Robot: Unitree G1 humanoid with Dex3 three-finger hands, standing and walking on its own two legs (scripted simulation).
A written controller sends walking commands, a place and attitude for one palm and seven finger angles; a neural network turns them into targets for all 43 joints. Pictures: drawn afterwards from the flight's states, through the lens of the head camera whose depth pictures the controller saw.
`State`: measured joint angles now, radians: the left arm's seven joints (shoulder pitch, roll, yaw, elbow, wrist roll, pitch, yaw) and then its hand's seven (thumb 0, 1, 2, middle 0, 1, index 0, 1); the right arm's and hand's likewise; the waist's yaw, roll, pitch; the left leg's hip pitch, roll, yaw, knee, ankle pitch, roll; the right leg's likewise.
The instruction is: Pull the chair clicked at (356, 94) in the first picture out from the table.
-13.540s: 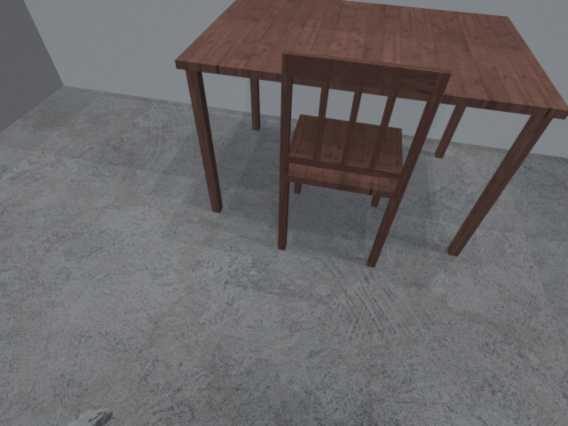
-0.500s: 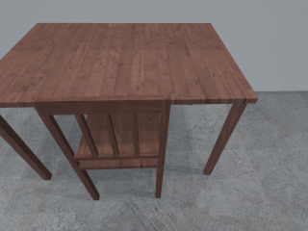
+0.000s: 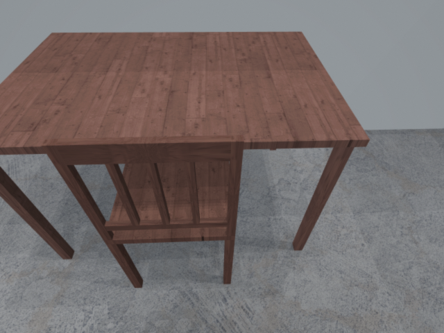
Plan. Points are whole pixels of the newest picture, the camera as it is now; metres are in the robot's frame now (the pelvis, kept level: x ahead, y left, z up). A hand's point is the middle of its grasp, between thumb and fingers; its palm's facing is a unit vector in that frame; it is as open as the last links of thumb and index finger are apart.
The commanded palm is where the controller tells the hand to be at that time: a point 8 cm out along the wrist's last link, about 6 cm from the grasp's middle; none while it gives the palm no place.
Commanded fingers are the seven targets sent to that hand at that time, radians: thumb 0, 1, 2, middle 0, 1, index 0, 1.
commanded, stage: look again from close up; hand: left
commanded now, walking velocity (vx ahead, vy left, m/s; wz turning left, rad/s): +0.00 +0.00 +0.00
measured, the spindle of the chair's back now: (159, 195) +0.47 +0.20 -0.11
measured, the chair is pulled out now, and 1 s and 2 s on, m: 0.00 0.00 0.00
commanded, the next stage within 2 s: none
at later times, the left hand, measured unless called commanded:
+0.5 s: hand out of the picture -0.02 +0.14 -0.18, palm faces +0.05 -0.99 -0.15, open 7.4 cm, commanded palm none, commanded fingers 0.00 0.90 0.90 -0.20 -0.30 -0.20 -0.30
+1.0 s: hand out of the picture -0.02 +0.14 -0.18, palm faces +0.05 -0.99 -0.14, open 7.4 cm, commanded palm none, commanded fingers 0.00 0.90 0.90 -0.20 -0.30 -0.20 -0.30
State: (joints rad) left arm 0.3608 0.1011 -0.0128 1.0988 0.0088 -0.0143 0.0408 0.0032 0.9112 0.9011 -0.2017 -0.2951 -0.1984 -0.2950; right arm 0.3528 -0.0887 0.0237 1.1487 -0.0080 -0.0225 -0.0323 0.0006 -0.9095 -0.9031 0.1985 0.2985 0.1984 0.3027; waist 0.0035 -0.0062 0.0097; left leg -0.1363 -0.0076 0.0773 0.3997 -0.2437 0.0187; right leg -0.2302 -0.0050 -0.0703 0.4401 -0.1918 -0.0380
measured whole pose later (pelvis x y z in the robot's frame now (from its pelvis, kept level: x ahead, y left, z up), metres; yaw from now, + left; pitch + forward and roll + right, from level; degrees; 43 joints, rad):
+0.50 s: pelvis +0.00 -0.01 +0.00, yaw +0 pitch -1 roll +1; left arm 0.37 0.10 -0.02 1.09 0.01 -0.02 0.04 0.00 0.91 0.90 -0.20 -0.30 -0.20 -0.30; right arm 0.35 -0.08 0.02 1.15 -0.01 -0.03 -0.03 0.00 -0.91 -0.90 0.20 0.30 0.20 0.30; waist 0.00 -0.01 0.00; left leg -0.14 0.01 0.07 0.41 -0.25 0.01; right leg -0.23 0.01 -0.08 0.43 -0.20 -0.05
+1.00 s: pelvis +0.01 -0.01 +0.00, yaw +0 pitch -1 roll +0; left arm 0.37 0.11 -0.02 1.08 0.01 -0.02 0.04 0.00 0.91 0.90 -0.20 -0.30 -0.20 -0.29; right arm 0.36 -0.07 0.02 1.16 0.00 -0.02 -0.04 0.00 -0.91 -0.90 0.20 0.30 0.20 0.30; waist 0.00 -0.02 0.00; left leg -0.14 0.01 0.07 0.41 -0.26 0.00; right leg -0.22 0.02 -0.08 0.42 -0.19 -0.05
